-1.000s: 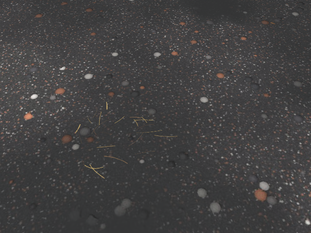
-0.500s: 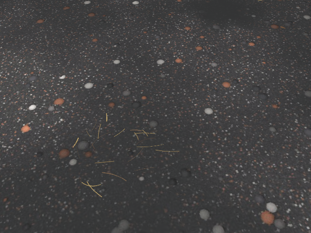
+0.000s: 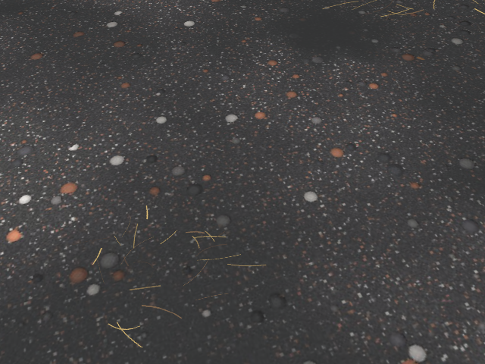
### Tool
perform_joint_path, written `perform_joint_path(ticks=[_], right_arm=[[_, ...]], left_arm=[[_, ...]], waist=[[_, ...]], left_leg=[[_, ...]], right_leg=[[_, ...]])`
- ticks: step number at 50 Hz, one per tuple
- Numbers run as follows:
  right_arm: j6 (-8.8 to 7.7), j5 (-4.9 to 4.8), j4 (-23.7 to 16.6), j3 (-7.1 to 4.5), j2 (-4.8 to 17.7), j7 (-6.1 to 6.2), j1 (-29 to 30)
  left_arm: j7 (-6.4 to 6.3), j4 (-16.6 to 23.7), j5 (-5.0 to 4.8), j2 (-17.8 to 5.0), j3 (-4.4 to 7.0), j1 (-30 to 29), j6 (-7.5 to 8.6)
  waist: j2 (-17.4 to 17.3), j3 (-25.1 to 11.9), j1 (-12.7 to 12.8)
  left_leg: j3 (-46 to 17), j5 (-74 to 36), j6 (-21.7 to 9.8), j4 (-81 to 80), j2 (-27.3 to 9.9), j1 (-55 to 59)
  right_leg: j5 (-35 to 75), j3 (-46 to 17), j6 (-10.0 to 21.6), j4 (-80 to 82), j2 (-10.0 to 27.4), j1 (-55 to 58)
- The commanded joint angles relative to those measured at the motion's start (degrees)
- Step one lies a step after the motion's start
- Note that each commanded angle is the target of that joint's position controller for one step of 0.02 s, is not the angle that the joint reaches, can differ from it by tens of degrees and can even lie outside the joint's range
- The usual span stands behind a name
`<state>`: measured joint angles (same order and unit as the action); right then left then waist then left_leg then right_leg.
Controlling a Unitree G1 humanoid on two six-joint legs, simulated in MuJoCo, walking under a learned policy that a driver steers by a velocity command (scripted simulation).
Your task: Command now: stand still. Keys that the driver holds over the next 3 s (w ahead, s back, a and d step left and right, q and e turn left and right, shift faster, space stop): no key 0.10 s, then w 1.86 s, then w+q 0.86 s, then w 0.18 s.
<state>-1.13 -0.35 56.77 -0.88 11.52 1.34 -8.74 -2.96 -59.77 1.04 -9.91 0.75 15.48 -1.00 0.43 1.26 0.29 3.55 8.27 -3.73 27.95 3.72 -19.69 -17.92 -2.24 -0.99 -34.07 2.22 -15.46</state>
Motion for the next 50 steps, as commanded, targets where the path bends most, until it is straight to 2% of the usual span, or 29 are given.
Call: perform_joint_path(ticks=[1,3,5,7,8,10,12,14,17,18,20,21,22,23,24,25,26,28,32,36,40,43,44,45,46,47,48,49,50], right_arm=[[-0.09,-0.06,-2.0,-1.35,5.6,0.84,0.2],[-0.28,0.45,-1.2,-1.19,4.2,1.17,-1.5],[-0.33,0.96,0.1,-1.17,4.1,1.15,-3.4],[-0.36,0.29,1.2,-1.51,5.1,1.07,-4.4],[-0.7,-0.19,0.8,-1.63,5.3,0.89,-2.9],[-2.22,-0.7,-1.2,-1.19,3.5,-0.06,1.7],[-3.58,-1.19,-2.3,-1.56,4.6,-0.98,3.8],[-4.63,-1.71,-2.6,-1.65,4.8,-1.63,4.2],[-5.17,-1.6,-1.8,-1.47,3.4,-2.29,3.3],[-5.0,-1.65,-0.6,-1.65,3.4,-2.39,0.4],[-4.28,-1.74,2.9,-3.14,5.8,-1.88,-9.2],[-4.22,-1.82,4.6,-4.38,9.0,-1.38,-17.2],[-4.17,-1.34,5.2,-6.08,16.8,-1.0,-24.9],[-5.07,-0.05,5.9,-4.76,13.9,-1.62,-25.4],[-5.8,0.0,4.1,-3.5,10.6,-1.79,-18.8],[-6.08,-0.04,2.3,-2.58,7.9,-2.22,-13.2],[-6.07,0.08,1.2,-2.07,7.3,-2.7,-9.7],[-5.55,0.34,1.2,-1.3,5.6,-2.89,-9.5],[-4.94,0.55,2.5,-1.41,7.8,-1.59,-14.1],[-4.67,0.25,2.1,-1.66,9.0,-0.67,-15.7],[-4.33,-0.6,3.5,-2.15,8.9,-0.53,-19.2],[-3.64,-0.47,3.4,-2.87,10.1,-0.44,-18.3],[-3.35,-0.26,3.1,-3.16,10.9,-0.45,-17.6],[-2.88,0.09,2.8,-3.1,10.7,-0.53,-16.5],[-2.78,0.53,1.6,-2.51,9.7,-0.71,-15.4],[-3.62,0.53,0.8,-0.76,3.1,-1.39,-21.6],[-5.46,-0.67,1.7,-0.15,2.0,-1.9,-22.5],[-6.57,-2.15,-0.2,-1.63,7.5,-2.08,-16.6],[-7.01,-2.61,-1.9,-1.95,9.1,-1.79,-11.5]], left_arm=[[-0.06,-1.0,-0.1,-6.8,1.4,7.3,0.42],[0.08,-1.0,-0.23,-5.3,1.19,4.5,2.23],[0.36,-0.7,-0.57,-4.9,1.32,3.4,3.59],[0.4,-1.3,-1.32,-6.7,2.2,6.9,3.75],[0.41,-1.1,-1.59,-8.1,2.7,8.7,3.78],[0.37,-0.8,-2.13,-11.5,4.01,10.5,4.63],[0.49,-0.7,-1.61,-10.0,3.9,11.6,5.83],[0.97,0.0,-2.16,-9.0,3.7,10.7,6.17],[1.64,0.7,-2.5,-10.7,4.01,9.2,5.55],[1.81,0.8,-2.7,-11.1,4.09,8.7,5.28],[1.93,1.4,-2.66,-11.0,3.89,7.6,5.36],[2.06,2.4,-2.47,-9.2,3.33,4.8,5.77],[2.06,5.0,-2.02,-3.6,1.94,4.3,6.89],[2.11,5.9,-2.63,-4.0,2.03,3.1,7.99],[2.57,6.7,-3.94,-6.5,2.54,1.3,8.63],[2.87,6.9,-4.04,-7.5,2.69,-0.1,8.77],[2.68,6.6,-3.27,-7.6,3.06,-0.4,8.69],[2.58,6.3,-2.44,-7.6,3.73,0.1,7.86],[2.82,9.0,-1.89,-5.5,3.34,-6.4,6.78],[3.7,12.5,-2.23,-4.6,2.31,-16.7,7.07],[4.95,15.0,-2.67,-5.5,1.92,-22.5,7.27],[5.77,15.6,-2.64,-7.7,2.55,-21.2,7.75],[5.69,14.9,-2.59,-9.2,3.3,-17.6,7.8],[5.4,12.5,-2.62,-11.5,4.6,-9.1,7.74],[4.88,9.5,-2.46,-14.5,5.87,2.2,7.51],[4.45,7.7,-0.69,-20.0,7.16,10.9,7.17],[4.63,7.3,-0.76,-17.0,5.95,10.9,7.1],[4.75,7.8,-1.64,-13.3,4.81,5.3,7.32],[4.75,9.2,-1.84,-10.7,3.95,-0.4,7.44]], waist=[[3.4,5.7,0.1],[6.6,4.3,-1.5],[5.4,3.0,-2.2],[4.2,2.3,-0.4],[4.7,3.3,0.8],[9.7,6.2,2.9],[7.6,7.3,3.3],[5.2,6.2,2.7],[5.8,4.4,1.3],[5.6,3.9,-0.3],[4.9,1.0,-4.7],[0.2,-1.9,-8.9],[-16.9,-6.5,-10.2],[-16.3,-7.9,-9.1],[-10.3,-2.1,-6.1],[-6.6,0.5,-4.3],[-4.0,2.0,-2.7],[-4.6,2.5,-1.0],[-3.2,3.6,-1.4],[-3.9,5.0,-3.6],[-3.9,6.9,-4.4],[-4.9,4.3,-1.8],[-6.4,1.2,0.4],[-7.0,-3.8,4.9],[-6.0,-10.8,9.6],[7.2,-21.2,7.5],[13.2,-26.7,7.0],[10.2,-17.1,6.2],[5.7,-10.3,4.6]], left_leg=[[-6.4,20.4,1.2,-9.7,-5.3,-0.2],[-5.2,10.9,1.0,-4.7,-4.5,7.3],[-4.6,6.3,0.6,-3.1,-4.3,9.4],[-2.1,17.6,-0.2,0.6,-2.0,5.5],[-1.2,21.3,-0.5,3.8,-1.1,0.5],[-1.0,14.0,-1.0,14.3,-2.3,-10.4],[-4.6,16.4,-2.0,21.5,-6.4,-20.3],[-4.6,16.0,-2.3,17.5,-7.9,-21.7],[1.0,10.8,-0.9,7.7,-4.7,-6.8],[2.8,6.9,-0.4,4.5,-3.1,0.3],[3.3,4.8,-0.4,2.1,-0.7,14.6],[-5.2,7.2,-2.9,-1.9,-6.7,23.6],[-30.0,12.1,-10.7,-11.3,-21.5,34.8],[-46.5,17.1,-15.5,-17.6,-27.4,33.6],[-41.1,19.6,-13.9,-17.0,-27.0,29.5],[-32.9,17.1,-11.3,-17.4,-23.8,24.9],[-26.6,12.0,-9.5,-18.5,-21.1,20.7],[-17.4,0.9,-7.0,-19.8,-16.9,16.1],[-11.4,-12.9,-7.8,-20.8,-15.8,16.0],[-7.6,-11.3,-7.0,-22.6,-14.3,14.1],[-7.2,-11.4,-6.8,-21.3,-17.1,20.4],[-6.3,-25.2,-5.5,-15.2,-18.6,26.0],[-5.8,-35.9,-4.9,-10.4,-18.4,26.8],[-4.1,-44.2,-3.8,-0.4,-16.4,25.3],[-2.8,-38.3,-2.0,14.3,-13.8,15.1],[-1.2,-11.0,1.8,38.8,-4.4,-7.9],[-10.2,22.4,1.7,50.7,0.4,-17.0],[-11.7,20.3,0.4,54.4,-3.7,-22.7],[-9.5,15.0,-0.3,52.5,-7.0,-22.4]], right_leg=[[-14.3,-1.4,4.5,12.9,0.6,-6.9],[-14.1,-2.6,3.7,16.6,1.3,-10.4],[-11.0,-3.0,3.2,16.7,1.5,-9.6],[-18.1,-3.9,5.4,16.8,1.5,-6.2],[-23.2,-7.2,7.5,18.5,3.8,-3.9],[-25.6,-20.8,13.4,24.8,14.4,2.4],[-16.4,-24.3,15.6,25.3,18.2,9.6],[-8.4,-19.5,13.5,24.1,16.1,14.3],[-2.7,-10.0,11.0,22.5,10.7,7.2],[-2.6,-7.8,10.5,20.7,9.4,3.1],[3.9,-5.4,8.9,13.6,6.9,-3.6],[9.5,-1.0,6.1,0.4,3.8,-9.2],[1.0,6.6,1.8,-22.5,-3.4,-23.2],[-12.3,-1.2,2.5,-35.9,-4.1,-30.0],[-8.7,-3.6,4.7,-41.4,0.1,-35.4],[-2.3,-2.8,6.0,-40.9,2.9,-34.9],[2.7,-2.0,6.2,-37.6,4.6,-33.1],[7.5,-0.7,5.7,-32.0,6.1,-27.6],[13.6,1.7,3.1,-22.1,5.6,-29.8],[22.4,3.9,2.3,-5.2,3.0,-24.6],[22.6,3.3,3.8,1.6,2.1,-24.4],[17.2,4.3,6.3,4.3,0.1,-19.4],[15.2,5.7,7.3,3.9,-1.8,-13.3],[14.5,7.1,8.8,4.0,-4.0,-2.5],[14.9,2.5,11.4,2.4,0.0,15.1],[4.6,-23.6,20.0,5.0,15.8,38.3],[-0.7,-43.7,23.2,16.5,21.7,41.8],[-1.7,-36.0,19.3,17.6,19.0,34.5],[3.2,-26.1,16.8,18.8,16.9,24.2]])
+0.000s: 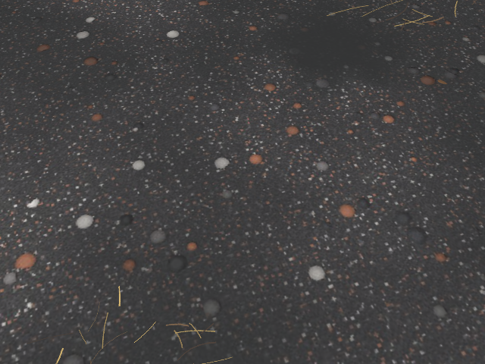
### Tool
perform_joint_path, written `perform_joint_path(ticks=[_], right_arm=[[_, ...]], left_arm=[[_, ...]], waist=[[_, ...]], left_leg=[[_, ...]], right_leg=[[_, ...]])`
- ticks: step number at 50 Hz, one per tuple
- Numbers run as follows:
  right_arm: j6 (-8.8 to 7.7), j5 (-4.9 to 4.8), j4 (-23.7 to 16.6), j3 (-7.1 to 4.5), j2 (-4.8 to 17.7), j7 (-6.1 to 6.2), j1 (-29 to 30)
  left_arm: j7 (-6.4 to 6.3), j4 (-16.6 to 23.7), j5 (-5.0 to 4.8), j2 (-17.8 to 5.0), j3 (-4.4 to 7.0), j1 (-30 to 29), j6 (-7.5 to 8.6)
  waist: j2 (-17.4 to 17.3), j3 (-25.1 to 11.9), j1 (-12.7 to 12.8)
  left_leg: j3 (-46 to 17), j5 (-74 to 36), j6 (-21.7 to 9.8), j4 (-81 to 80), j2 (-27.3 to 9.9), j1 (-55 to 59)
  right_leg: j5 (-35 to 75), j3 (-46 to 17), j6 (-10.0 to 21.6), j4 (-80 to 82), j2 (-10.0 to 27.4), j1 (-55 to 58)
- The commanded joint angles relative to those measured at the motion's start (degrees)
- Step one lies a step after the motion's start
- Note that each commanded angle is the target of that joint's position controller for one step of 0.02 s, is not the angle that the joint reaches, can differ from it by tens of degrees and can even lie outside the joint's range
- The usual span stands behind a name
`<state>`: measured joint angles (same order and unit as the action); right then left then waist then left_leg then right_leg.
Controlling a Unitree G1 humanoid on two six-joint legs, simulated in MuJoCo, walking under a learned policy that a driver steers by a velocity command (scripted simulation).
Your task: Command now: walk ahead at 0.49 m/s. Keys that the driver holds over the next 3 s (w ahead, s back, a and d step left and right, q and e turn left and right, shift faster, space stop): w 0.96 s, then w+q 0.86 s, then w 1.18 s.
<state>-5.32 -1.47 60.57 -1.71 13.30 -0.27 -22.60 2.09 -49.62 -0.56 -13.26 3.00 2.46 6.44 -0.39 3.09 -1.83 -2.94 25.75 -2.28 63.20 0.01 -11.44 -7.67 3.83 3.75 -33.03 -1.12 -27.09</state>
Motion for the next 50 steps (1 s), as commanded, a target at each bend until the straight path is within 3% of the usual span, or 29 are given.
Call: perform_joint_path(ticks=[1,2,4,6,9,13,17,20,22,23,24,25,26,27,28,29,30,31,32,34,37,42,47,49,50], right_arm=[[-2.62,-0.86,-6.1,-1.49,7.0,0.44,4.6],[-1.73,0.01,-6.0,-2.05,6.4,0.91,4.0],[-0.09,0.23,-5.4,-1.81,3.3,1.09,0.9],[0.66,0.39,-6.7,-2.15,3.7,1.34,3.6],[0.67,1.25,-9.3,-2.53,4.4,1.33,11.3],[0.12,0.97,-11.6,-2.12,3.3,0.54,19.4],[-0.16,0.38,-13.8,-1.57,3.3,-0.6,26.0],[-0.74,0.18,-15.3,-1.58,4.3,-1.66,27.7],[-1.13,0.12,-14.6,-2.35,6.2,-1.9,23.4],[-1.22,0.26,-12.6,-3.45,8.0,-1.74,16.7],[-1.25,0.52,-9.4,-5.01,11.4,-1.3,5.8],[-1.03,1.79,-7.9,-6.49,17.7,-0.88,-3.2],[-0.77,1.24,-7.2,-5.68,15.5,-1.19,-4.7],[-0.94,0.76,-7.8,-4.37,11.5,-1.26,-0.5],[-0.94,0.83,-9.3,-3.61,8.9,-1.14,4.7],[-0.99,1.26,-10.0,-2.96,7.2,-1.35,9.1],[-1.18,1.81,-10.2,-2.31,5.1,-1.58,11.4],[-1.25,2.14,-9.8,-2.31,5.3,-1.71,11.8],[-1.41,1.92,-9.2,-2.38,5.4,-1.74,11.0],[-1.64,1.86,-8.1,-2.69,6.8,-1.24,8.9],[-1.25,1.67,-6.9,-2.83,7.9,-0.16,5.7],[-0.74,1.02,-5.4,-2.7,8.4,0.6,1.4],[0.58,0.65,-3.0,-3.18,8.9,0.94,-2.7],[1.09,0.45,-2.8,-3.53,9.4,1.14,-2.4],[1.28,0.4,-3.0,-3.69,10.0,1.17,-1.4]], left_arm=[[0.04,-0.5,0.24,-5.9,1.16,8.5,0.28],[0.35,-0.5,0.81,-4.3,0.6,6.6,0.64],[0.59,-1.8,0.93,-4.1,0.54,7.2,0.83],[-0.08,-3.0,0.93,-5.7,0.78,9.3,0.93],[-1.4,-4.0,0.83,-7.6,1.14,13.1,0.57],[-2.21,-5.0,0.15,-8.4,1.19,16.9,0.03],[-2.37,-6.9,-0.35,-8.9,1.45,21.0,-0.66],[-2.65,-7.6,-0.56,-9.6,1.98,21.6,-1.48],[-2.75,-7.3,-0.6,-10.6,2.34,19.9,-2.02],[-2.73,-7.0,-0.54,-10.2,2.18,18.5,-2.33],[-2.72,-6.2,-0.04,-8.4,1.42,18.2,-2.44],[-2.31,-4.9,0.67,-3.1,-0.24,23.3,-1.67],[-1.93,-5.6,-0.17,-1.4,-0.96,24.5,-0.12],[-1.71,-4.7,-1.72,-7.4,0.55,19.7,0.97],[-1.78,-3.3,-2.25,-8.5,0.75,15.1,1.41],[-2.2,-3.0,-1.62,-8.1,0.96,12.9,1.17],[-2.65,-3.1,-0.73,-7.7,1.51,12.6,0.32],[-2.67,-3.3,-0.63,-6.1,1.39,14.5,-0.53],[-2.73,-3.6,-0.49,-4.9,1.27,15.5,-1.17],[-2.92,-2.9,-0.38,-4.7,1.49,13.7,-1.85],[-2.84,-0.7,0.32,-4.7,1.7,7.3,-1.88],[-1.8,2.0,-0.18,-3.1,0.95,-2.4,-1.38],[-0.1,5.0,-0.69,-3.5,0.41,-9.1,-0.67],[0.4,5.5,-0.72,-4.6,0.7,-8.4,-0.28],[0.37,5.0,-0.66,-5.9,1.27,-5.6,-0.07]], waist=[[1.8,-8.2,4.3],[1.8,-6.2,2.0],[3.8,-5.0,0.0],[3.7,-2.7,-0.4],[2.7,-0.9,1.4],[3.2,0.1,3.8],[3.3,1.9,6.0],[3.8,2.2,5.5],[5.2,-0.4,2.5],[5.1,-4.5,-1.2],[3.2,-11.6,-5.5],[-8.6,-21.4,-5.1],[-16.3,-26.7,-4.6],[-11.4,-19.5,-4.5],[-7.7,-13.4,-3.3],[-3.3,-8.8,-1.3],[-2.7,-6.3,0.6],[-5.1,-5.9,2.2],[-4.6,-5.2,2.6],[-3.3,-3.5,3.1],[-2.2,-2.0,1.7],[-2.8,0.3,-1.2],[-3.0,2.7,-2.7],[-3.7,1.9,-1.3],[-4.6,0.2,0.6]], left_leg=[[-1.9,-7.0,-1.8,13.2,-5.9,-27.7],[-2.0,-9.7,-2.0,9.8,-7.9,-24.0],[-1.8,-10.5,-1.5,6.2,-9.1,-19.9],[-0.9,-13.5,-0.5,1.7,-9.6,-22.3],[-0.6,-22.7,1.0,-8.6,-9.9,-29.0],[1.6,-32.2,1.3,-22.7,-7.5,-27.6],[2.4,-31.0,1.1,-29.7,-6.0,-28.2],[2.3,-25.3,-0.7,-32.9,-5.3,-27.4],[4.2,-21.3,-2.3,-34.3,-3.1,-19.5],[6.1,-21.1,-3.6,-35.4,-1.0,-10.1],[3.8,-22.2,-5.9,-33.8,-2.8,5.8],[-18.7,-18.6,-13.6,-34.6,-18.0,29.3],[-39.6,-11.1,-18.3,-45.1,-23.8,36.2],[-33.9,-7.8,-15.0,-46.1,-21.7,30.7],[-25.1,-10.5,-12.6,-46.7,-19.6,22.4],[-18.7,-15.3,-11.3,-48.8,-17.3,13.3],[-14.0,-18.1,-9.8,-50.9,-14.6,7.2],[-12.1,-19.4,-10.3,-52.6,-14.2,3.7],[-10.4,-21.6,-10.8,-53.9,-13.6,1.9],[-7.3,-25.3,-11.2,-55.6,-12.9,1.0],[-4.5,-30.4,-10.7,-56.3,-12.6,3.7],[-0.3,-27.6,-8.7,-57.4,-10.8,5.9],[-0.7,-30.1,-8.5,-53.4,-14.5,15.7],[-1.5,-35.8,-7.7,-50.2,-15.6,17.5],[-1.7,-43.5,-7.2,-47.1,-15.3,17.3]], right_leg=[[-1.6,-25.8,10.7,19.7,18.0,26.4],[1.1,-21.0,9.5,21.7,15.5,20.3],[2.8,-16.9,10.3,24.5,14.0,14.4],[4.1,-13.7,10.6,26.6,13.1,12.5],[6.0,-12.1,10.3,27.7,13.2,15.6],[6.2,-8.4,8.1,27.8,11.7,18.4],[5.6,-7.9,7.8,25.7,13.7,24.8],[8.2,-8.7,7.0,22.1,16.2,29.8],[19.0,-8.2,5.7,17.1,16.4,30.7],[28.7,-6.1,4.5,9.2,14.1,29.6],[28.5,-3.5,2.6,-4.3,10.7,22.6],[7.7,-0.4,-1.3,-27.6,3.2,1.4],[-24.2,-6.9,-2.3,-40.1,-2.6,-11.3],[-22.6,-10.7,-0.8,-45.2,1.3,-17.3],[-17.4,-9.0,0.2,-44.3,4.6,-18.2],[-12.4,-7.7,0.1,-40.4,7.2,-15.6],[-9.0,-7.9,0.3,-36.7,9.1,-12.2],[-7.3,-8.0,0.0,-35.0,9.8,-9.0],[-6.8,-7.7,-0.4,-33.4,10.2,-7.7],[-3.4,-7.2,-1.3,-29.5,10.4,-9.8],[5.0,-6.8,-2.7,-19.9,10.2,-15.0],[15.2,-4.0,-2.7,-4.4,7.5,-12.4],[10.2,-3.9,-1.1,2.2,6.2,-15.0],[5.9,-3.5,0.2,4.0,5.2,-11.2],[3.9,-2.7,0.9,4.6,3.6,-5.9]])
Over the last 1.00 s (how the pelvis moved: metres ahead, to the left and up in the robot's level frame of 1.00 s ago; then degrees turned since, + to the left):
0.39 -0.01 -0.01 2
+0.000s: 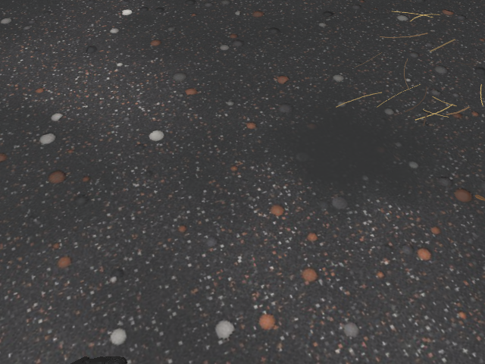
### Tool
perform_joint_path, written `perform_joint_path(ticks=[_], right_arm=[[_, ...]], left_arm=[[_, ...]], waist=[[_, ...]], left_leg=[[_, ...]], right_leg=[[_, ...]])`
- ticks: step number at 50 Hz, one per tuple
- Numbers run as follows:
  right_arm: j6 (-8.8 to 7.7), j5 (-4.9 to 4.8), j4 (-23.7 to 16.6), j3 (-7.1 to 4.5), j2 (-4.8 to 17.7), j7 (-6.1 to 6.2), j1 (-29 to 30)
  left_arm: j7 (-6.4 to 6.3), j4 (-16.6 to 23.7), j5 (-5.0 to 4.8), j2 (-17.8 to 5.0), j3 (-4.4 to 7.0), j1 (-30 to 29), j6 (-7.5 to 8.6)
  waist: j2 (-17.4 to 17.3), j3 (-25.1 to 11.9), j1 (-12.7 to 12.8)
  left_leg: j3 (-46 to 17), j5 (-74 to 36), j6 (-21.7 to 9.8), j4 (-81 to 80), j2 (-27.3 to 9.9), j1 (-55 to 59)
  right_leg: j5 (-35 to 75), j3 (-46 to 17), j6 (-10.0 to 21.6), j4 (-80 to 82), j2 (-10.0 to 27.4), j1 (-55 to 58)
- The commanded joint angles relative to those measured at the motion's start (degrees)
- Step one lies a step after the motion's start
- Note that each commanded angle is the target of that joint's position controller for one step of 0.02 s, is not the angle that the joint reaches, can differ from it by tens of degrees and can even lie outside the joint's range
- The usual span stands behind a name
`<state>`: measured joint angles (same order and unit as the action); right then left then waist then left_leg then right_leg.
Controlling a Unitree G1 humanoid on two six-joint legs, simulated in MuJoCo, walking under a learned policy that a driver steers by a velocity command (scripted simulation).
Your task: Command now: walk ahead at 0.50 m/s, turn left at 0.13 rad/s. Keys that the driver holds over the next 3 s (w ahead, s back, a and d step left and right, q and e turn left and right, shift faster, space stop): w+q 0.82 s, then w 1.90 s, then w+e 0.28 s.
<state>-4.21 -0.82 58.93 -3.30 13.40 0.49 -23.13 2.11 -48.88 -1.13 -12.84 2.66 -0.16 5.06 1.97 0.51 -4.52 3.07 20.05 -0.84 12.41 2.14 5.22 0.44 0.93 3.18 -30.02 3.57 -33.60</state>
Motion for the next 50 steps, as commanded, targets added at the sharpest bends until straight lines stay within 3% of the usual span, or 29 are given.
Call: perform_joint_path(ticks=[1,2,3,4,5,6,7,8,9,10,12,14,19,23,25,28,29,30,31,32,33,34,35,36,37,39,41,46,50], right_arm=[[0.43,-0.32,-1.8,-2.11,10.1,0.37,0.7],[0.51,-0.03,-2.6,-1.53,8.8,0.27,1.9],[0.32,1.22,-4.4,-0.5,6.5,0.2,1.3],[-0.93,-0.2,-3.8,1.36,-1.1,-0.34,-6.7],[-1.77,-1.81,-3.2,-0.44,6.5,-0.34,-2.0],[-2.07,-2.43,-5.0,-1.19,8.6,-0.23,3.1],[-1.87,-2.11,-5.3,-1.3,7.9,0.26,5.4],[-1.15,-1.28,-5.2,-1.9,7.3,0.65,6.7],[-0.34,-1.39,-5.0,-1.89,5.3,0.47,3.9],[0.32,-1.37,-4.6,-1.81,3.9,0.34,2.8],[1.53,-1.56,-5.6,-2.09,3.3,0.42,4.2],[2.12,-1.06,-7.2,-2.32,3.6,0.39,7.5],[1.56,-0.39,-10.3,-1.94,2.9,-1.16,15.2],[1.51,-0.32,-14.1,-1.07,1.9,-2.65,23.0],[1.6,-0.49,-15.9,-1.01,2.2,-3.41,24.8],[1.92,-0.7,-17.0,-2.36,5.1,-3.98,20.8],[2.0,-0.96,-16.0,-3.5,7.3,-3.92,14.9],[2.0,-1.07,-13.7,-5.44,10.7,-3.29,5.5],[2.5,-0.84,-12.0,-7.29,16.6,-1.9,-1.6],[1.66,-0.59,-13.8,-7.39,20.9,-2.03,1.6],[1.12,0.17,-14.1,-5.69,15.4,-2.36,-0.6],[0.43,0.34,-14.0,-4.83,12.0,-2.29,1.5],[-0.05,-0.08,-14.9,-4.13,9.7,-2.37,5.9],[-0.19,-0.18,-15.9,-3.45,7.7,-2.24,9.7],[-0.24,0.27,-16.8,-2.97,6.8,-1.96,11.4],[-0.49,0.09,-16.8,-3.27,8.7,-1.4,10.5],[-0.6,-0.01,-16.7,-3.76,10.6,-0.54,8.6],[-0.27,-0.1,-15.1,-3.1,9.2,0.33,4.1],[-0.21,-0.14,-13.1,-2.95,9.4,0.16,0.5]], left_arm=[[0.13,2.7,0.05,-8.0,2.59,3.1,1.51],[-0.38,-0.4,0.31,-11.2,4.11,13.9,1.62],[-1.21,-2.1,1.2,-16.2,5.27,24.7,1.45],[-0.73,-2.9,1.51,-17.2,5.1,25.3,1.29],[-0.84,-2.2,1.06,-11.3,3.65,23.4,1.35],[-1.13,-1.5,0.8,-8.8,2.86,18.4,1.5],[-1.05,-0.9,1.03,-7.4,2.28,14.1,1.7],[-0.82,-1.0,1.36,-5.1,1.76,11.4,1.88],[-0.9,-1.4,2.06,-5.3,1.75,10.5,2.01],[-0.84,-1.8,2.0,-4.5,1.74,10.5,2.16],[-1.32,-2.8,2.07,-5.9,2.22,10.9,2.39],[-2.05,-3.2,2.25,-7.1,2.58,11.7,2.35],[-3.34,-3.8,2.07,-8.6,2.92,13.7,1.62],[-3.76,-5.0,1.25,-9.9,3.42,18.3,0.44],[-3.75,-5.2,0.73,-10.6,3.76,19.1,-0.41],[-4.05,-4.1,-0.03,-13.2,4.46,16.7,-1.42],[-4.11,-3.7,-0.19,-13.9,4.6,15.5,-1.87],[-4.1,-3.2,-0.44,-13.8,4.38,14.2,-2.05],[-4.02,-1.7,1.16,-10.9,3.39,15.0,-1.44],[-3.09,1.8,1.53,-3.0,1.01,19.0,0.86],[-2.12,3.2,-1.0,-8.3,1.88,11.7,3.47],[-1.74,4.2,-2.4,-9.2,2.11,8.3,4.47],[-2.15,3.3,-1.32,-8.8,2.12,8.6,4.64],[-2.61,2.7,0.32,-9.7,2.79,8.9,4.11],[-2.55,2.5,0.71,-10.0,3.17,10.1,3.18],[-2.65,3.4,1.47,-8.5,3.15,10.2,1.76],[-2.96,4.9,1.91,-7.7,2.85,6.4,1.05],[-1.89,6.9,1.42,-5.2,1.55,-2.3,1.42],[-0.76,9.0,0.78,-6.7,1.42,-7.2,2.16]], waist=[[-7.5,-0.8,6.9],[-6.6,-7.6,11.6],[1.9,-17.5,14.1],[16.5,-25.0,9.5],[8.9,-20.0,11.4],[6.4,-11.6,10.5],[1.5,-7.5,8.4],[0.2,-3.5,7.0],[3.9,-3.4,4.7],[3.5,-2.6,4.3],[2.4,-0.7,3.3],[1.2,1.1,3.6],[0.4,3.0,5.4],[-0.7,5.6,8.3],[0.0,5.8,8.2],[3.3,1.3,4.1],[3.9,-2.0,0.5],[2.5,-6.8,-4.6],[-6.6,-11.5,-5.8],[-17.8,-17.8,1.7],[-9.8,-19.4,-2.6],[-7.8,-12.1,-2.0],[-1.9,-7.6,1.1],[-1.6,-5.4,3.2],[-2.2,-4.7,4.9],[-2.7,-4.0,6.2],[-2.8,-2.2,5.3],[-6.3,-0.4,1.0],[-7.1,1.7,-1.2]], left_leg=[[-6.9,-46.7,-7.8,10.1,-15.9,-0.8],[-5.1,-46.6,-6.0,21.9,-12.5,-7.4],[-2.3,-24.9,-3.9,41.6,-7.5,-21.2],[-6.4,13.3,-1.5,58.3,1.4,-40.9],[-12.1,12.6,-2.2,64.0,-2.0,-45.9],[-10.4,6.9,-2.8,64.1,-4.8,-48.5],[-9.4,1.7,-2.7,61.7,-7.6,-45.6],[-9.3,-1.6,-3.0,58.6,-9.0,-43.2],[-9.8,-4.0,-2.8,57.3,-10.4,-39.6],[-9.7,-4.6,-2.8,56.3,-10.8,-38.2],[-9.4,-6.8,-2.5,54.7,-11.3,-40.1],[-10.2,-11.4,-1.8,51.1,-11.3,-44.4],[-6.5,-23.3,-1.3,35.9,-9.9,-45.7],[-2.6,-22.2,-2.3,28.4,-9.1,-48.3],[-0.7,-18.0,-3.3,26.3,-8.1,-48.3],[4.3,-9.4,-6.4,25.8,-2.8,-37.5],[5.4,-7.9,-7.9,24.8,-0.3,-29.9],[4.7,-12.1,-10.2,19.8,2.0,-15.7],[-11.4,-12.5,-13.7,18.3,-7.6,0.9],[-47.4,-3.7,-26.1,8.5,-20.9,16.8],[-49.7,-2.0,-24.0,2.7,-21.3,18.0],[-40.2,-6.0,-21.0,3.4,-19.6,12.5],[-32.6,-12.1,-18.6,3.8,-16.7,3.2],[-27.0,-17.5,-16.9,3.4,-14.4,-4.5],[-24.6,-20.4,-16.4,2.1,-13.1,-9.3],[-22.3,-26.0,-16.6,0.9,-12.1,-13.6],[-20.0,-27.6,-16.3,-0.3,-11.0,-16.4],[-14.1,-22.4,-11.7,-0.2,-7.4,-17.3],[-17.5,-20.3,-11.5,2.2,-10.9,-10.6]], right_leg=[[-4.3,1.8,2.5,2.7,-3.1,9.9],[-2.3,0.7,4.4,1.4,-2.2,25.9],[-2.4,-13.9,7.8,0.1,10.9,44.9],[-12.9,-39.8,15.8,8.8,22.1,59.7],[-18.0,-37.8,12.8,11.6,19.7,54.9],[-15.6,-28.1,9.8,12.7,18.1,46.5],[-11.0,-21.7,8.4,14.8,16.1,37.7],[-8.1,-15.5,6.4,17.2,13.0,31.0],[-6.8,-12.1,6.6,18.9,12.9,27.5],[-3.4,-9.0,6.5,19.7,11.9,25.7],[-2.5,-5.0,7.1,22.1,11.7,23.6],[0.6,-1.6,7.3,23.0,12.0,24.2],[3.4,6.5,5.6,23.7,10.5,27.4],[6.2,9.6,5.4,21.8,12.7,35.0],[11.4,10.8,4.9,19.0,13.8,38.9],[37.6,13.2,3.1,8.2,14.0,40.7],[43.6,13.8,2.3,-0.4,13.3,39.7],[39.6,14.8,0.2,-13.2,10.9,34.2],[12.5,14.6,-2.6,-32.2,7.5,18.1],[-33.6,4.3,-5.5,-51.2,-6.1,-5.5],[-32.5,-6.4,-3.7,-54.0,-4.2,-12.3],[-27.7,-5.9,-1.9,-51.1,-1.4,-15.5],[-23.1,-6.0,-1.5,-45.3,1.5,-12.1],[-20.9,-5.8,-1.9,-40.1,3.1,-7.4],[-19.2,-6.0,-2.4,-37.8,4.1,-3.5],[-17.3,-4.9,-4.0,-32.7,3.9,-1.4],[-12.3,-4.1,-5.7,-26.0,3.0,-2.5],[6.6,-2.2,-5.5,-5.5,0.0,1.2],[6.4,-2.5,-3.5,0.0,-0.8,-0.9]])
Over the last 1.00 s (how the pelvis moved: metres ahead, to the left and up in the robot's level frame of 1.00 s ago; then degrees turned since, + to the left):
0.56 0.04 0.01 0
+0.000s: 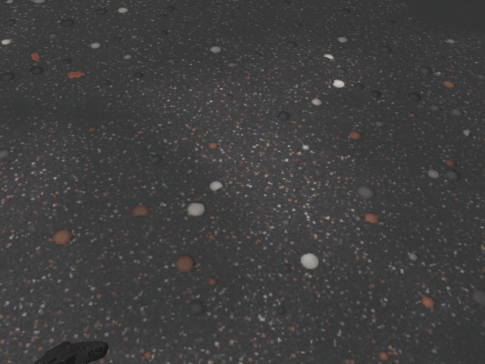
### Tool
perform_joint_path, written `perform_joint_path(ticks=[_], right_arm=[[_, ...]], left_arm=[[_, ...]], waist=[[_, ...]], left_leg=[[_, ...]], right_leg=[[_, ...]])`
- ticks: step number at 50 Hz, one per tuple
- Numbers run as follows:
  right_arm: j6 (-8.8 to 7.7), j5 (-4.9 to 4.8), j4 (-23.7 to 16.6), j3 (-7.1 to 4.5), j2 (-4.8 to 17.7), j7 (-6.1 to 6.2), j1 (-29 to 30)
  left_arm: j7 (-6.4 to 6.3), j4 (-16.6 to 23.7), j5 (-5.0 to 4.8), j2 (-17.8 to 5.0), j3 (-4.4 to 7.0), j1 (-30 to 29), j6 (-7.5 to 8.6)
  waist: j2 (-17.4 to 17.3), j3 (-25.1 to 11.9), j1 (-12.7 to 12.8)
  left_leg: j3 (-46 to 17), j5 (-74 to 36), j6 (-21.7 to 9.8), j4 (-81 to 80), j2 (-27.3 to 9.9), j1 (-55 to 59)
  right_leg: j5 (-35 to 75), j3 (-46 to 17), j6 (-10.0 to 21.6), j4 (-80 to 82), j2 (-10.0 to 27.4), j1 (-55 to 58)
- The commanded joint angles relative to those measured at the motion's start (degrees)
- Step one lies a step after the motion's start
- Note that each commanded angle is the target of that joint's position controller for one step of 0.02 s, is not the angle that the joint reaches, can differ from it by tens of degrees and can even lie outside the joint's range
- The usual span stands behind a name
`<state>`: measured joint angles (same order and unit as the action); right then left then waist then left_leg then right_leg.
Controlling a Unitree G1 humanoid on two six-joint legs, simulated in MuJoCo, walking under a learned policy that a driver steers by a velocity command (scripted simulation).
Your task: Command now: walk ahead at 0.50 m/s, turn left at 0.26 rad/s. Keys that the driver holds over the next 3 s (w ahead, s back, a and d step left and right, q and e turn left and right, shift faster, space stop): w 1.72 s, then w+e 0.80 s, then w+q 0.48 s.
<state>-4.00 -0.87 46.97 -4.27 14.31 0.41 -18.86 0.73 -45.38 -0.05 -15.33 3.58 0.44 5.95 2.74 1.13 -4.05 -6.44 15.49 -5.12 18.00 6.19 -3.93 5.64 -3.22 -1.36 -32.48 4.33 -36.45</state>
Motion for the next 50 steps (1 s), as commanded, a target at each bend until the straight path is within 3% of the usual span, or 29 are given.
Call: perform_joint_path(ticks=[1,4,5,6,7,8,9,10,11,12,13,16,19,23,26,29,31,32,33,34,35,36,37,38,39,41,43,46,50], right_arm=[[-0.22,-0.09,-0.8,-1.99,8.6,0.38,-4.6],[0.58,0.15,-0.4,-2.27,9.7,0.89,-4.5],[0.78,0.13,-0.8,-2.26,10.0,0.91,-3.1],[0.83,0.34,-1.5,-1.81,9.2,0.74,-1.6],[0.72,1.15,-2.9,-0.85,7.4,0.61,-0.7],[-0.22,-0.11,-2.3,0.54,2.1,0.16,-10.2],[-0.86,-0.78,-1.6,0.07,6.5,0.07,-8.0],[-1.24,-1.37,-3.4,-0.69,9.4,-0.11,-1.3],[-1.44,-0.9,-4.5,-0.49,9.0,-0.01,2.7],[-1.49,0.08,-5.0,-0.68,8.3,0.03,4.5],[-1.24,0.39,-5.0,-0.91,7.8,0.01,3.5],[-0.37,0.3,-4.8,-0.4,5.0,0.09,2.1],[-0.28,0.76,-6.8,0.16,4.1,0.14,7.9],[-0.78,0.42,-8.3,0.84,3.0,-0.58,15.1],[-1.09,-0.13,-10.0,1.01,3.2,-1.4,20.2],[-1.58,-0.29,-11.6,0.83,4.4,-2.37,22.6],[-1.84,-0.1,-10.9,0.04,6.3,-2.57,18.5],[-1.86,0.16,-8.8,-1.02,8.1,-2.33,11.8],[-1.79,0.63,-6.2,-2.35,11.3,-1.78,1.9],[-1.45,1.86,-5.2,-3.67,17.2,-1.25,-5.7],[-1.05,0.74,-4.3,-3.04,15.0,-1.5,-7.4],[-0.93,0.32,-4.6,-1.79,11.3,-1.51,-4.1],[-0.85,0.37,-5.3,-1.17,9.6,-1.39,-0.2],[-0.88,0.78,-5.5,-0.64,8.2,-1.62,3.4],[-1.18,1.18,-5.8,-0.15,6.6,-1.81,5.9],[-1.8,1.19,-5.4,-0.24,6.6,-2.06,7.1],[-2.37,1.03,-4.4,-0.62,8.0,-1.85,6.3],[-2.16,0.88,-2.7,-0.85,9.0,-1.04,3.8],[-1.64,0.3,-0.5,-1.02,10.3,-0.46,0.0]], left_arm=[[0.93,6.0,-0.27,-4.6,0.52,-8.5,1.56],[1.48,5.9,-0.3,-6.1,0.88,-5.5,2.22],[1.37,4.7,-0.18,-7.3,1.48,-1.0,2.39],[1.15,2.6,0.22,-9.3,2.44,6.9,2.47],[0.82,1.0,0.92,-12.2,3.11,17.6,2.36],[1.19,-1.4,0.68,-15.3,4.17,23.4,1.73],[1.39,-1.8,-1.0,-9.9,2.74,23.4,1.44],[1.12,-0.9,-1.13,-7.4,1.94,18.7,1.09],[0.95,0.1,-0.36,-6.6,1.44,14.5,0.64],[1.06,0.3,0.18,-5.7,1.02,12.4,0.56],[1.08,0.3,0.75,-5.0,0.64,11.6,0.76],[1.0,-0.9,0.07,-5.9,0.75,12.6,1.09],[0.22,-1.9,-0.24,-8.3,1.37,14.5,0.68],[-0.21,-3.3,-0.93,-8.9,1.35,17.8,-0.04],[-0.23,-4.8,-1.22,-9.3,1.31,21.2,-0.71],[-0.5,-5.8,-1.36,-10.1,1.56,22.2,-1.7],[-0.8,-5.8,-1.4,-11.2,1.88,20.9,-2.24],[-0.93,-5.6,-1.46,-11.0,1.72,19.9,-2.49],[-1.09,-4.7,-0.83,-9.3,0.98,19.4,-2.46],[-0.91,-2.9,0.13,-4.0,-0.76,23.8,-1.52],[-0.45,-3.7,-0.54,-3.3,-1.27,25.4,-0.24],[-0.04,-2.7,-1.97,-8.8,0.2,20.8,0.55],[0.1,-1.4,-2.41,-9.1,0.24,16.2,0.84],[-0.07,-1.1,-1.69,-8.3,0.28,14.3,0.64],[-0.3,-1.3,-0.94,-8.1,0.66,14.5,0.0],[-0.4,-2.0,-0.74,-5.7,0.36,16.9,-1.43],[-0.69,-1.4,-0.35,-5.0,0.27,15.4,-2.14],[-0.6,0.4,0.08,-4.4,0.1,9.6,-1.99],[0.21,2.5,-0.33,-3.1,-0.6,1.7,-1.31]], waist=[[-7.8,1.3,-1.8],[-9.4,0.6,0.4],[-9.8,-1.9,3.1],[-9.1,-7.6,7.0],[-4.3,-16.1,11.3],[13.6,-23.6,8.0],[10.0,-20.8,9.9],[4.8,-11.1,10.1],[-0.4,-6.3,8.4],[-1.6,-2.7,6.9],[-0.2,-2.6,5.1],[1.8,-2.4,3.7],[0.7,-1.3,4.8],[0.7,-0.1,7.4],[1.0,1.4,9.2],[1.8,2.1,8.7],[2.8,-0.3,5.6],[2.3,-4.3,1.8],[0.6,-11.3,-2.3],[-11.0,-20.6,-2.2],[-19.0,-25.9,-2.0],[-13.5,-17.3,-2.3],[-10.2,-10.7,-1.2],[-6.5,-5.9,0.7],[-6.9,-3.9,2.7],[-8.1,-3.1,5.1],[-7.1,-1.9,5.6],[-5.8,-0.3,4.2],[-5.7,1.2,1.2]], left_leg=[[-9.1,-17.3,-7.2,-2.0,-16.2,1.6],[-10.6,-28.1,-5.9,2.3,-18.2,6.7],[-9.3,-38.2,-5.0,6.6,-16.8,6.7],[-6.9,-43.6,-3.6,15.4,-13.9,3.7],[-4.3,-31.4,-1.7,31.1,-10.1,-6.6],[-0.6,8.0,2.9,52.0,-0.5,-29.1],[-5.1,16.9,2.5,58.1,-2.3,-37.3],[-3.9,12.2,2.3,59.0,-5.3,-40.9],[-1.0,7.2,2.3,56.4,-8.3,-39.2],[0.1,4.5,2.6,52.7,-10.0,-37.7],[0.1,2.8,2.6,50.1,-11.7,-34.4],[1.9,1.5,3.8,43.6,-13.1,-32.4],[3.2,-6.5,5.2,34.0,-13.9,-35.0],[5.3,-18.5,5.3,20.1,-11.8,-31.5],[6.0,-19.7,4.9,15.1,-10.5,-31.4],[5.9,-14.6,3.1,11.8,-9.6,-31.7],[7.2,-11.2,1.3,9.8,-7.8,-24.8],[8.8,-12.1,-0.2,8.0,-6.2,-15.1],[5.6,-14.3,-2.8,10.4,-9.6,0.6],[-16.2,-12.9,-10.2,10.9,-24.4,23.5],[-35.1,-4.9,-15.5,2.2,-30.0,29.1],[-29.4,0.4,-12.6,0.6,-27.7,22.9],[-21.3,-0.8,-10.5,-0.6,-25.2,14.5],[-15.8,-4.6,-9.4,-2.9,-22.6,5.9],[-12.2,-8.0,-8.5,-4.9,-20.6,0.1],[-8.5,-11.3,-8.9,-8.2,-19.3,-5.8],[-5.2,-14.7,-9.6,-10.0,-19.0,-7.4],[-1.4,-17.1,-8.7,-11.0,-17.9,-6.1],[2.4,-16.0,-6.7,-11.0,-16.6,-4.5]], right_leg=[[-1.0,1.7,1.8,3.4,-1.8,0.5],[-8.3,2.8,4.3,5.5,-3.1,3.4],[-8.8,4.4,5.6,6.8,-4.8,10.1],[-5.8,3.9,7.8,6.3,-4.1,22.3],[-4.3,-6.3,11.8,4.3,5.0,39.2],[-14.9,-32.1,21.3,8.4,17.6,60.0],[-26.9,-39.5,20.0,14.2,17.7,59.5],[-28.2,-31.1,17.1,15.5,15.7,51.4],[-23.1,-24.4,15.5,16.9,13.4,42.7],[-16.9,-20.4,15.3,18.5,11.5,36.0],[-12.5,-17.3,14.8,19.5,9.9,32.5],[-5.3,-11.4,15.4,22.5,8.4,28.7],[-1.1,-7.2,15.2,24.5,7.9,28.6],[-0.9,-1.6,12.6,24.6,5.2,28.9],[-2.4,-2.0,12.5,23.3,7.0,32.5],[0.5,-3.3,11.6,20.2,9.9,38.0],[11.1,-2.6,10.3,15.0,10.0,39.6],[19.1,-0.4,9.1,7.4,7.9,38.3],[16.1,1.8,7.2,-4.8,5.1,30.9],[-6.4,5.2,3.5,-27.1,-2.3,9.8],[-38.6,-0.6,2.6,-38.6,-7.0,-2.1],[-37.1,-3.0,3.3,-43.1,-3.2,-8.1],[-32.0,-1.3,3.9,-41.7,-0.4,-8.8],[-27.7,-0.3,3.6,-37.9,1.6,-6.7],[-24.7,-0.6,3.3,-34.4,3.3,-3.4],[-22.0,-0.4,2.4,-31.6,4.1,1.2],[-18.2,-0.1,1.3,-27.9,4.3,-0.2],[-8.6,0.1,0.4,-18.0,4.3,-3.0],[0.4,2.3,0.6,-5.0,1.8,0.0]])
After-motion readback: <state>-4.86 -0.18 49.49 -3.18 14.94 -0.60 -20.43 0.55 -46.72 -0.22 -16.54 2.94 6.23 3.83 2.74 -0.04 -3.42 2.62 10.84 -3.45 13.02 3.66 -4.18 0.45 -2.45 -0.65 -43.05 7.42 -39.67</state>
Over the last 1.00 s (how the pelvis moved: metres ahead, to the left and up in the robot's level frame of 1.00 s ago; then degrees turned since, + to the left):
0.53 0.11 0.01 29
